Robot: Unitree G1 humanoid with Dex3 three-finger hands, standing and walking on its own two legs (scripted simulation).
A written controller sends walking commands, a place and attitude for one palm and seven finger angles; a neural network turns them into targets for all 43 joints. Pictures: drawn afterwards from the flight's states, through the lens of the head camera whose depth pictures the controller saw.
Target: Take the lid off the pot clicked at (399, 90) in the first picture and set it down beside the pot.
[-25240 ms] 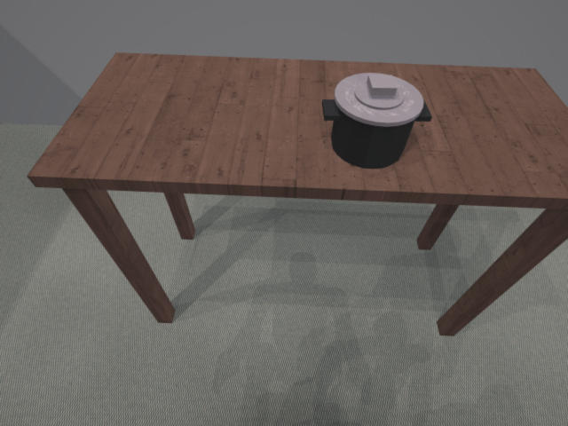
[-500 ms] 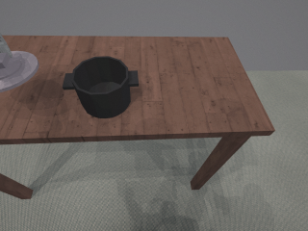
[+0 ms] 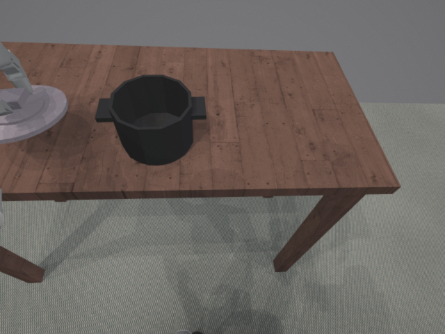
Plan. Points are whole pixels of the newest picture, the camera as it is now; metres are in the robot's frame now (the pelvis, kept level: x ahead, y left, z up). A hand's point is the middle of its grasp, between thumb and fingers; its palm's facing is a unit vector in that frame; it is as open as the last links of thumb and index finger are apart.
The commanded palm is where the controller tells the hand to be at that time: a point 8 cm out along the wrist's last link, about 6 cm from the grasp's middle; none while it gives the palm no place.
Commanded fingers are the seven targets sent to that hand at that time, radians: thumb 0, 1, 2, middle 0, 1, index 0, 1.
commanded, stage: lower the lid onto the table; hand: left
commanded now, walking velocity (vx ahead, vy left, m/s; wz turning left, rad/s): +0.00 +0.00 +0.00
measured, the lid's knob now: (9, 99) +0.49 +0.34 +0.14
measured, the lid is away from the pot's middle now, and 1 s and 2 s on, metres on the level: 0.23 0.23 0.24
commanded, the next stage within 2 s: open the fingers wide in 1.00 s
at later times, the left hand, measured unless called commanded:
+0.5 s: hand (15, 109) +0.47 +0.33 +0.13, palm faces -0.45 -0.20 -0.87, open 8.0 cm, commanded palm +0.51 +0.34 +0.19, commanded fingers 0.00 0.57 1.05 -0.91 -1.16 -0.77 -1.03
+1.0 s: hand (18, 128) +0.46 +0.34 +0.10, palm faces -0.49 -0.19 -0.85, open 8.0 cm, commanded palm +0.52 +0.34 +0.16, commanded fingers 0.00 0.57 1.05 -0.91 -1.16 -0.77 -1.03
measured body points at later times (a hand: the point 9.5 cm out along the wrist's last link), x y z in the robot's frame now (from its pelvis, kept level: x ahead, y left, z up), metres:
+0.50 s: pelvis +0.00 +0.00 -0.01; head +0.08 +0.03 +0.44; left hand +0.49 +0.34 +0.18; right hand -0.01 -0.28 -0.12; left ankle +0.05 +0.05 -0.73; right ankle -0.04 -0.12 -0.73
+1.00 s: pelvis +0.00 +0.01 -0.01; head +0.08 +0.03 +0.43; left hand +0.48 +0.35 +0.15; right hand -0.01 -0.28 -0.12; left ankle +0.05 +0.05 -0.73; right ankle -0.04 -0.12 -0.73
